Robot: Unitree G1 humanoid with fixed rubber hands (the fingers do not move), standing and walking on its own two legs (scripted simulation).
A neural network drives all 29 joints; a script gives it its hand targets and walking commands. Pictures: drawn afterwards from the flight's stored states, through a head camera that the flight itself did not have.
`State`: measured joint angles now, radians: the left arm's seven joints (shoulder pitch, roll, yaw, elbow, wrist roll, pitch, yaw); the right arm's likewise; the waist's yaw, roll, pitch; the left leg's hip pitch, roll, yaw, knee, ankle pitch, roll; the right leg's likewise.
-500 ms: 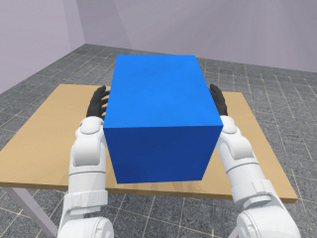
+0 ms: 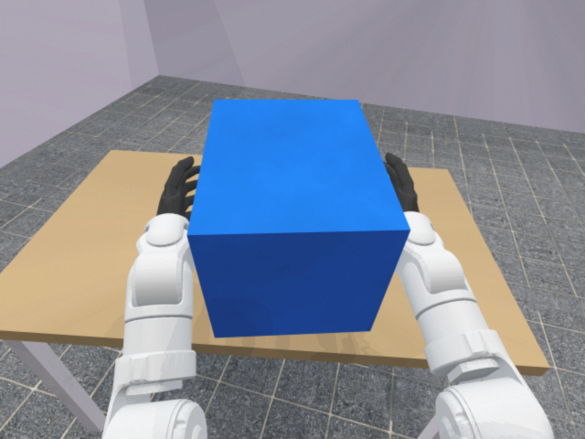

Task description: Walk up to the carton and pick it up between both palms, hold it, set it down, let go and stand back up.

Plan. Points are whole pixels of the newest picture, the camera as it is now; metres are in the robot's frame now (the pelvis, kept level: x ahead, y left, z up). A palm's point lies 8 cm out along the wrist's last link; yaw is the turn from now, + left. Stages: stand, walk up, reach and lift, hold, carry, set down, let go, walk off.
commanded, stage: hold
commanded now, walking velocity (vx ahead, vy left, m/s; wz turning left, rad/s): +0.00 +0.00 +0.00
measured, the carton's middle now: (290, 212) +0.38 +0.00 +0.17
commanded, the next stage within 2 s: set down in 1.18 s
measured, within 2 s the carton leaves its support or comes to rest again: neither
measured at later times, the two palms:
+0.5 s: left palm (177, 217) +0.36 +0.15 +0.18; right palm (402, 213) +0.36 -0.15 +0.18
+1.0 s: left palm (176, 215) +0.37 +0.15 +0.18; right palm (401, 213) +0.37 -0.15 +0.18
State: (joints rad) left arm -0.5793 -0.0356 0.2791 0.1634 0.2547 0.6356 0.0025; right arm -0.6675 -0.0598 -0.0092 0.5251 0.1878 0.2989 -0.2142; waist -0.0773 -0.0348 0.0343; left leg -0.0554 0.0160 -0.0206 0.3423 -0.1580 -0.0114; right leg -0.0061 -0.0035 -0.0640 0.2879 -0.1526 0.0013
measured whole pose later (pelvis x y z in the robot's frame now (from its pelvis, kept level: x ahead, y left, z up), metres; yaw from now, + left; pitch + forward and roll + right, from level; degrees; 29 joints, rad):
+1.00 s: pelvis +0.00 +0.00 +0.00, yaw +0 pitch -8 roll -1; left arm -0.60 -0.04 0.29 0.20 0.27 0.64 0.00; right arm -0.68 -0.06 -0.02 0.56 0.18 0.29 -0.21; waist -0.07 -0.03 0.04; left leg -0.05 0.02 -0.02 0.34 -0.15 -0.01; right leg 0.00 0.00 -0.06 0.29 -0.15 0.00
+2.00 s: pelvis +0.03 +0.00 +0.00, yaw +0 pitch -4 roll -1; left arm -0.54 -0.08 0.26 0.34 0.31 0.33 0.03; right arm -0.57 -0.02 -0.11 0.69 0.01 -0.07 -0.15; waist -0.05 -0.05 0.06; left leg -0.06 0.02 -0.02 0.30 -0.17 -0.02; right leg -0.01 0.00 -0.06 0.24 -0.16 0.00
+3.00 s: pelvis +0.02 -0.01 +0.00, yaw -2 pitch +5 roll -1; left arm -0.65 -0.06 0.36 0.85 0.31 -0.07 0.07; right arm -0.65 0.04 -0.42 0.97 -0.27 -0.29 -0.08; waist -0.02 -0.02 -0.02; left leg -0.24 0.04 0.00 0.30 -0.14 -0.03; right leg -0.20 0.02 -0.05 0.24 -0.13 -0.02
